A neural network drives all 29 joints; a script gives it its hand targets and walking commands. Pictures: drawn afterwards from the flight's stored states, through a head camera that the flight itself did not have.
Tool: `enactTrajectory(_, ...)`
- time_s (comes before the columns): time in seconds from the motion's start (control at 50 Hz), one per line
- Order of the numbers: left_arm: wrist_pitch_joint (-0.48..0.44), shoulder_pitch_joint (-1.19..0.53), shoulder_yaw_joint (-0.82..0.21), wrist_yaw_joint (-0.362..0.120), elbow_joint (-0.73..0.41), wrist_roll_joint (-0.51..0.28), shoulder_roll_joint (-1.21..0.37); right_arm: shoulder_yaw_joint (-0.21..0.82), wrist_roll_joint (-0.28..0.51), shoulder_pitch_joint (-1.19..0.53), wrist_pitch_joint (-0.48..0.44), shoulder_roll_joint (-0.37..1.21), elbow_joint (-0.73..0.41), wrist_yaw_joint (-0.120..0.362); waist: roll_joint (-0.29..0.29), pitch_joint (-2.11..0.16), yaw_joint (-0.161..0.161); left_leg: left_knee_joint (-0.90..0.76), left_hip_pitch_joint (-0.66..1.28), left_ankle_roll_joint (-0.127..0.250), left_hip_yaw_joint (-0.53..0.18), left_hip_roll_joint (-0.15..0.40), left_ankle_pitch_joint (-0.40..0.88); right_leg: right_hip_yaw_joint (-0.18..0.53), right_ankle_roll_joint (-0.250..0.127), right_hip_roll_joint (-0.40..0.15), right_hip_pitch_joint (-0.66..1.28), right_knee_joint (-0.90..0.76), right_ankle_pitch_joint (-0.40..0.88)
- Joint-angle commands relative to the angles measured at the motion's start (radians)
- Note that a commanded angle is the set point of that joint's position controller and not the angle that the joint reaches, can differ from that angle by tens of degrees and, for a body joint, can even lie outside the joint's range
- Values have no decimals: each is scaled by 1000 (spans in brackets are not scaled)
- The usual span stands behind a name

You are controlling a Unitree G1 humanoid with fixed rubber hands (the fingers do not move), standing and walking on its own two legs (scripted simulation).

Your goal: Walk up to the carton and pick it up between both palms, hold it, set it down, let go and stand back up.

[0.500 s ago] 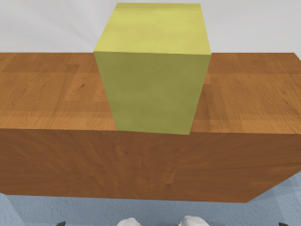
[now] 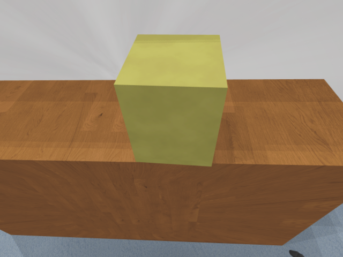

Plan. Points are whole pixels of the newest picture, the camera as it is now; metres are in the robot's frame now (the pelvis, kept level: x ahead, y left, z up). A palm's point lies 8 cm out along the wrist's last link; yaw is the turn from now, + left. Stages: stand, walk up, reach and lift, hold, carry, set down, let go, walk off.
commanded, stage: walk up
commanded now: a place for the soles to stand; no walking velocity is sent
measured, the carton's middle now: (175, 101) +0.45 +0.01 +0.13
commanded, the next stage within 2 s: reach and lift in 1.04 s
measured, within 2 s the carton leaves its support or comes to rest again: neither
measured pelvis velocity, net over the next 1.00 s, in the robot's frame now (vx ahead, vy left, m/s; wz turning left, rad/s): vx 0.02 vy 0.00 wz -0.01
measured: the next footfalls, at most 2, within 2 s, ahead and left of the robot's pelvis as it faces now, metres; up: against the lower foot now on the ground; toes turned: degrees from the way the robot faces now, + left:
none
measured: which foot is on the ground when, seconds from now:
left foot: down 0.00-1.00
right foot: down 0.00-1.00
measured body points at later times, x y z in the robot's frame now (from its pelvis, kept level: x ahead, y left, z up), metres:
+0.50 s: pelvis +0.01 +0.00 +0.01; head +0.03 +0.00 +0.46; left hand +0.10 +0.30 -0.12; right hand +0.09 -0.29 -0.13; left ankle +0.02 +0.12 -0.73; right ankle +0.03 -0.14 -0.73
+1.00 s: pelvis +0.02 +0.00 +0.01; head +0.03 -0.01 +0.46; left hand +0.11 +0.29 -0.12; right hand +0.11 -0.30 -0.13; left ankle +0.02 +0.12 -0.73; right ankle +0.03 -0.14 -0.73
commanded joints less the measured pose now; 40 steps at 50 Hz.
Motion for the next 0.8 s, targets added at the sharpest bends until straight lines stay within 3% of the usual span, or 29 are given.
enactTrajectory(0.0,-15,-41,38,10,-39,-1,183,-36,7,-79,-26,-221,-65,-9,-32,-79,1,-181,57,57,-128,115,36,60,-63,-74,4,-139,104)
enactTrajectory(0.02,-14,-57,30,9,-35,2,194,-39,5,-94,-25,-215,-61,-11,-18,-62,10,-170,15,61,-112,108,22,75,-58,-76,32,-148,119)
enactTrajectory(0.04,-20,-65,35,12,-33,6,181,-34,1,-74,-27,-201,-54,-9,-21,-65,-14,-170,39,42,-98,99,49,85,-66,-90,25,-162,102)
enactTrajectory(0.06,-18,-86,30,9,-36,-2,178,-38,0,-55,-26,-203,-35,-9,62,-56,-26,-185,39,29,-75,83,68,96,-56,-93,18,-180,138)
enactTrajectory(0.1,-20,-45,41,15,-13,5,201,-36,6,-78,-20,-217,-28,-7,-5,-70,7,-216,51,39,-114,104,18,37,-46,-78,51,-173,110)
enactTrajectory(0.12,-20,-63,38,16,-6,8,211,-44,11,-80,-19,-222,-25,-9,-21,-66,-15,-216,47,45,-108,96,-28,70,-54,-78,22,-182,94)
enactTrajectory(0.16,-22,-83,46,13,-26,2,212,-46,-8,-66,-19,-223,-22,-5,47,-101,-22,-218,74,38,-87,102,16,77,-53,-84,41,-185,55)
enactTrajectory(0.22,-24,-75,39,15,-7,3,206,-41,-5,-92,-20,-209,-32,-12,29,-24,4,-222,3,49,-99,112,62,69,-57,-89,44,-185,145)
enactTrajectory(0.24,-26,-79,28,16,6,10,185,-41,5,-81,-19,-199,-27,-6,-13,-75,-12,-232,54,36,-104,106,51,58,-56,-90,70,-181,124)
enactTrajectory(0.28,-23,-105,38,18,-16,4,203,-43,-2,-70,-21,-226,-19,-8,51,-46,-29,-272,45,37,-115,110,29,61,-58,-84,47,-169,76)
enactTrajectory(0.32,-23,-75,42,16,-2,7,199,-54,-7,-98,-22,-218,-20,-12,47,-45,-6,-248,23,61,-124,121,66,64,-58,-80,56,-193,124)
enactTrajectory(0.34,-20,-82,42,15,-9,5,210,-46,-5,-92,-22,-234,-24,-10,-6,-103,-11,-237,68,58,-107,116,83,47,-53,-90,85,-186,152)
enactTrajectory(0.38,-24,-71,42,19,-1,2,212,-49,-1,-78,-22,-216,-21,-12,0,-102,-16,-198,97,34,-71,91,134,81,-61,-102,69,-186,204)
enactTrajectory(0.4,-23,-63,48,16,-19,11,212,-51,-4,-63,-25,-209,-24,-10,-11,-157,-16,-188,116,34,-70,106,138,51,-57,-99,105,-188,200)
enactTrajectory(0.42,-20,-98,50,21,-6,6,212,-47,3,-87,-20,-194,-10,-14,-47,-92,-16,-194,62,50,-80,92,101,77,-56,-100,74,-188,166)
enactTrajectory(0.44,-17,-93,52,22,-18,7,224,-45,-3,-90,-22,-218,-20,-11,-37,-64,-15,-194,99,34,-80,99,117,66,-57,-100,27,-195,168)
enactTrajectory(0.46,-16,-121,45,21,-23,7,216,-44,2,-64,-19,-224,-11,-15,-32,-98,-38,-195,90,40,-83,95,128,70,-56,-99,73,-183,183)
enactTrajectory(0.5,-15,-68,38,16,-17,4,178,-60,-12,-62,-19,-242,-18,-15,71,-146,-21,-213,133,60,-83,129,170,59,-57,-85,75,-155,198)
enactTrajectory(0.52,-20,-62,40,23,-5,7,193,-60,-13,-45,-19,-225,-19,-18,29,-132,-15,-201,107,60,-80,118,226,50,-52,-85,115,-144,238)
enactTrajectory(0.54,-17,-70,43,21,-7,7,201,-50,-1,-79,-17,-225,-14,-17,-7,-96,-27,-210,111,46,-75,102,148,66,-52,-78,62,-169,251)
enactTrajectory(0.58,-11,-94,37,22,-3,8,200,-44,-7,-71,-21,-214,-9,-14,9,-88,-19,-228,83,41,-101,110,150,54,-43,-85,83,-160,216)
enactTrajectory(0.6,-13,-76,36,20,-6,6,197,-39,-10,-70,-20,-216,-9,-14,-10,-74,-13,-210,97,26,-74,105,177,57,-43,-99,83,-171,231)
enactTrajectory(0.62,-10,-61,39,22,12,6,198,-43,-5,-82,-15,-222,-15,-12,11,-116,-26,-202,146,40,-76,101,175,74,-49,-104,79,-183,224)
enactTrajectory(0.64,-16,-69,47,25,-1,0,206,-40,-3,-72,-12,-212,-2,-13,15,-87,-15,-203,134,37,-70,106,141,75,-51,-100,51,-198,167)
enactTrajectory(0.7,-14,-96,40,22,-11,8,199,-54,-3,-64,-12,-232,-21,-14,-45,-87,-27,-203,96,42,-85,105,185,52,-50,-90,87,-182,255)
enactTrajectory(0.72,-13,-91,38,25,11,9,201,-49,1,-66,-15,-220,-15,-18,-16,-66,-28,-202,115,40,-71,108,171,71,-50,-97,55,-203,225)
enactTrajectory(0.74,-16,-83,40,23,4,10,203,-46,-1,-49,-13,-222,-14,-12,-42,-83,-35,-208,161,38,-71,111,175,71,-57,-94,26,-193,221)
enactTrajectory(0.76,-19,-88,38,23,9,4,188,-49,-3,-47,-17,-214,-15,-14,-27,-115,-22,-209,138,47,-92,115,184,84,-57,-86,76,-192,210)
enactTrajectory(0.78,-16,-67,39,21,5,7,202,-51,-8,-62,-16,-230,-13,-17,18,-129,-16,-208,158,42,-56,108,173,81,-57,-99,74,-177,233)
